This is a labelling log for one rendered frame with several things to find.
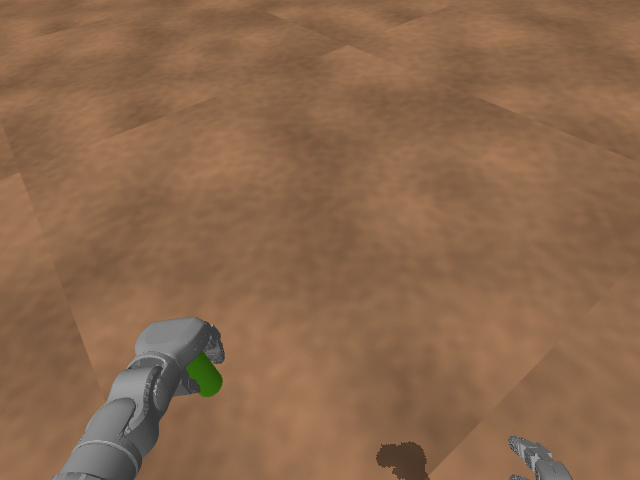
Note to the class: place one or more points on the right robot hand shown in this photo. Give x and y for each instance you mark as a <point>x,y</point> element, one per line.
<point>538,459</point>

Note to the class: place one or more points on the can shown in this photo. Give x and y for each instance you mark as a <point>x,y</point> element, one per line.
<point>207,376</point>

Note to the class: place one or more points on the left robot arm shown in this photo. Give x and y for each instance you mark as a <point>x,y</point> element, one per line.
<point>126,428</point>

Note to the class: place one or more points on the left robot hand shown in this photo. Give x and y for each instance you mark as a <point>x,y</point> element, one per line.
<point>182,339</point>

